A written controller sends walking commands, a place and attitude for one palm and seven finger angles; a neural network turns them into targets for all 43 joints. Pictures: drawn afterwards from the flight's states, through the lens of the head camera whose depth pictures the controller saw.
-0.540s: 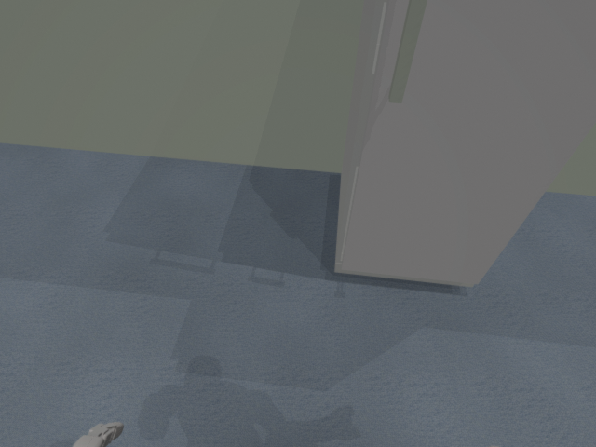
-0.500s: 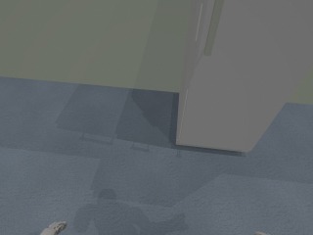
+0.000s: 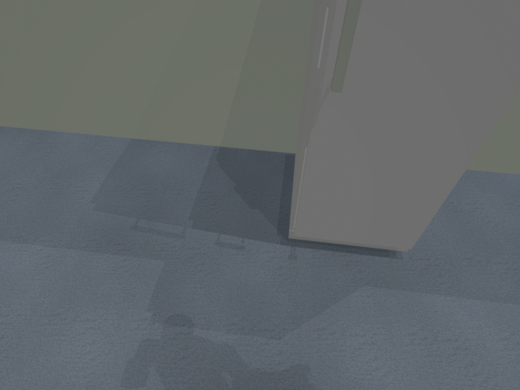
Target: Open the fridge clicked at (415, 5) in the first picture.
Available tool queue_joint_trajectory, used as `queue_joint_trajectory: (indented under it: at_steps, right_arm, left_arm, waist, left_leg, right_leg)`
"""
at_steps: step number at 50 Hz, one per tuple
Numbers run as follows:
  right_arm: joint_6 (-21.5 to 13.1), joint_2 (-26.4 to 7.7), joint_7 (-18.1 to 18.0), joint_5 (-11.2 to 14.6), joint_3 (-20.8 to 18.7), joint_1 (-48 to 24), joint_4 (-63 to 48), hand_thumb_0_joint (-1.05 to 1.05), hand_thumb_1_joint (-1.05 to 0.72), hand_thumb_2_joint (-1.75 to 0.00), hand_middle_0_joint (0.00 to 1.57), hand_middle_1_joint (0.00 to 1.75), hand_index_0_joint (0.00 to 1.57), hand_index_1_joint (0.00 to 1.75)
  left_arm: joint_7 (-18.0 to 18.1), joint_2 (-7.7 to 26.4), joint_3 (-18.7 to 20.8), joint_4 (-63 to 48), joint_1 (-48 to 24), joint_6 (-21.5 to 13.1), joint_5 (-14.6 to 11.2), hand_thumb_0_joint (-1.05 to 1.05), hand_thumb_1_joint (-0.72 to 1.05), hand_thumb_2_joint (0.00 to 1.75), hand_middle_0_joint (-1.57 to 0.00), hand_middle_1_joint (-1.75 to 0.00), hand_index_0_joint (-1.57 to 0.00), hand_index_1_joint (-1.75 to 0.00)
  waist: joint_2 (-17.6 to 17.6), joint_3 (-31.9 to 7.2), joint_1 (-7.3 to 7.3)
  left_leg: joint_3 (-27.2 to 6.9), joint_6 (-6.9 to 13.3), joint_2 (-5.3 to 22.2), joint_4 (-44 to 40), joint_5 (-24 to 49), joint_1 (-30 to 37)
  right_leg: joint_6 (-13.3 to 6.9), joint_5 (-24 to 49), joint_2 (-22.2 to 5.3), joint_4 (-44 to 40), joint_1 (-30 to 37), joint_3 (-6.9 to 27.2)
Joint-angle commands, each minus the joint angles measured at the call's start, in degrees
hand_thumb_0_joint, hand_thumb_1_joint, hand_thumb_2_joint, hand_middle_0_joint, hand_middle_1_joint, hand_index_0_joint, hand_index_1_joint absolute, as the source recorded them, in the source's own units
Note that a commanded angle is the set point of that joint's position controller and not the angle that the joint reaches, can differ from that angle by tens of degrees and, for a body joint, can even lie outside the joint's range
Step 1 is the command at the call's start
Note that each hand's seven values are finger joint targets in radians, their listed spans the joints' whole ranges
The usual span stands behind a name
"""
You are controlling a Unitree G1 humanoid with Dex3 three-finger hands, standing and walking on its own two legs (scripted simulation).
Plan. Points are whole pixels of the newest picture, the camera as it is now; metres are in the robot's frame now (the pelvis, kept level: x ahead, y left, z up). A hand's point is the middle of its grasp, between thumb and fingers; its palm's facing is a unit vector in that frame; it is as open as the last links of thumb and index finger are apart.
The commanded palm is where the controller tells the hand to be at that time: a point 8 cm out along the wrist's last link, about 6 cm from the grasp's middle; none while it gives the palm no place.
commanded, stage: stand and wait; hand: left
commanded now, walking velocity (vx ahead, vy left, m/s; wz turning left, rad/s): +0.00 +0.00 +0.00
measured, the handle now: (352, 2) +0.81 -0.15 +0.25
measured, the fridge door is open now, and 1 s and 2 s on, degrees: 0 0 0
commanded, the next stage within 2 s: look at it before walking up in 0.28 s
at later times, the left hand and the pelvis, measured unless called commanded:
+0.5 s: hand out of the picture +0.08 +0.24 -0.15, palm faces -0.04 -0.94 -0.33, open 7.4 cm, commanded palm none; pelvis -0.01 -0.01 +0.00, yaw +0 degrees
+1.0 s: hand out of the picture +0.09 +0.24 -0.15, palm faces -0.04 -0.94 -0.34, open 7.4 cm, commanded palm none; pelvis +0.01 +0.00 +0.00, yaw +0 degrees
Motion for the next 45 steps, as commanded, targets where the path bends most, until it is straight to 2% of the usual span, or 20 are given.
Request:
queue_joint_trajectory:
  at_steps: [1,7,10,27,31,39,45]
  right_arm:
    - [-1.9,-11.0,-0.5,-0.1,-2.3,-3.3,-3.2,0.00,-0.90,-0.90,0.20,0.30,0.20,0.30]
    - [-1.8,-11.1,-0.4,-0.1,-2.1,-2.7,-1.8,0.00,-0.90,-0.90,0.20,0.30,0.20,0.30]
    - [-1.9,-11.1,-0.3,-0.1,-2.2,-2.4,-1.5,0.00,-0.90,-0.90,0.20,0.30,0.20,0.30]
    - [-2.0,-11.0,-0.4,-0.1,-2.2,-2.2,-0.8,0.00,-0.90,-0.90,0.20,0.30,0.20,0.30]
    - [-2.1,-11.1,-0.4,-0.1,-2.2,-2.3,-0.8,0.00,-0.90,-0.90,0.20,0.30,0.20,0.30]
    - [-2.3,-11.2,-0.5,0.1,-2.2,-2.5,-0.9,0.00,-0.90,-0.90,0.20,0.30,0.20,0.30]
    - [-2.2,-11.3,-0.6,0.1,-2.1,-3.0,-0.9,0.00,-0.90,-0.90,0.20,0.30,0.20,0.30]
  left_arm:
    - [0.8,12.1,2.8,-3.7,-3.8,-1.6,0.1,0.00,0.90,0.90,-0.20,-0.30,-0.20,-0.30]
    - [0.7,12.1,2.7,-2.8,-3.7,-1.5,0.1,0.00,0.90,0.90,-0.20,-0.30,-0.20,-0.30]
    - [0.7,12.1,2.7,-2.5,-3.6,-1.6,0.1,0.00,0.90,0.90,-0.20,-0.30,-0.20,-0.30]
    - [0.7,11.9,2.7,-2.3,-3.9,-1.7,0.2,0.00,0.90,0.90,-0.20,-0.30,-0.20,-0.30]
    - [0.7,11.8,2.8,-2.3,-3.9,-1.7,0.2,0.00,0.90,0.90,-0.20,-0.30,-0.20,-0.30]
    - [0.8,11.9,2.7,-2.0,-3.7,-1.8,0.2,0.00,0.90,0.90,-0.20,-0.30,-0.20,-0.30]
    - [0.8,12.0,2.7,-1.8,-3.7,-1.8,0.1,0.00,0.90,0.90,-0.20,-0.30,-0.20,-0.30]
  waist:
    - [-0.9,-4.4,-0.01]
    - [-1.0,-3.1,0.03]
    - [-0.9,-3.7,0.08]
    - [-1.0,-3.3,-0.02]
    - [0.0,-3.9,0.09]
    - [-0.4,-6.4,0.02]
    - [-0.3,-5.5,0.09]
  left_leg:
    - [-5.3,1.8,6.1,-4.7,6.3,0.0]
    - [-5.5,1.7,6.3,-5.7,4.2,-0.4]
    - [-5.4,1.6,6.3,-5.6,4.2,-0.2]
    - [-5.4,1.4,6.6,-6.0,5.4,0.1]
    - [-5.6,1.5,6.8,-6.2,6.4,0.2]
    - [-5.4,1.5,7.2,-5.5,11.1,2.1]
    - [-5.2,1.5,7.3,-5.9,12.1,2.7]
  right_leg:
    - [-2.4,6.6,-6.4,-5.2,0.8,6.3]
    - [-2.3,3.0,-6.2,-6.4,-0.4,6.7]
    - [-2.3,2.7,-6.4,-6.6,-0.2,6.8]
    - [-2.3,4.2,-6.2,-7.0,-0.4,6.9]
    - [-2.2,5.6,-6.1,-6.5,0.3,6.6]
    - [-2.3,11.5,-6.4,-5.4,2.3,5.9]
    - [-2.1,12.7,-6.3,-5.4,2.3,5.5]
